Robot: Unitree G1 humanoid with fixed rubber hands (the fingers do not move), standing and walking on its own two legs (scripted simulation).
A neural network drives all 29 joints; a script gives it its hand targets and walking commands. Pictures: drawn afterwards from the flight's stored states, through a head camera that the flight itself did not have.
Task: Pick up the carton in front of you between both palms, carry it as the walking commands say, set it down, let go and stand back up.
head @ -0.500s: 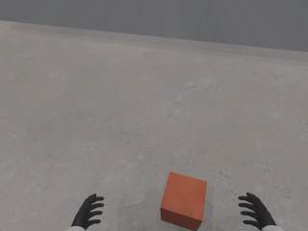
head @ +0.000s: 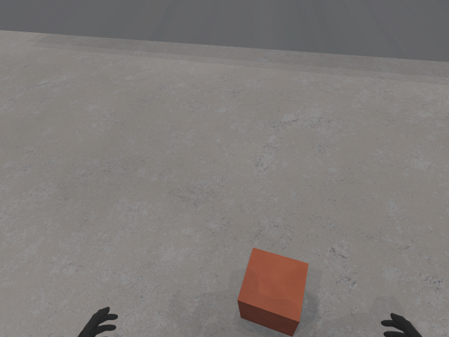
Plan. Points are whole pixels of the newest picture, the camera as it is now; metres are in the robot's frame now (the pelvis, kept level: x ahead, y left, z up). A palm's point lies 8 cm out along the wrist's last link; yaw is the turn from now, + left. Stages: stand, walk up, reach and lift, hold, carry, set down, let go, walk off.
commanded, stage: stand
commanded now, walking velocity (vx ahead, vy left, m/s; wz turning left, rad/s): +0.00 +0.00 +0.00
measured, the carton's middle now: (272, 292) +0.39 -0.08 -0.64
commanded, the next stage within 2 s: none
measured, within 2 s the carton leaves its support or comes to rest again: neither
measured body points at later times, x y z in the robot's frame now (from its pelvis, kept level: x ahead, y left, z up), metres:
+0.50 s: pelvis +0.00 +0.00 +0.01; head +0.00 -0.02 +0.46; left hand +0.12 +0.30 -0.09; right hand +0.12 -0.30 -0.11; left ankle -0.06 +0.15 -0.73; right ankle +0.00 -0.11 -0.73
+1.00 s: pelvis -0.02 +0.00 +0.01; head -0.02 -0.01 +0.46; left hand +0.09 +0.31 -0.10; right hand +0.07 -0.31 -0.11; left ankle -0.06 +0.15 -0.73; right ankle +0.00 -0.11 -0.73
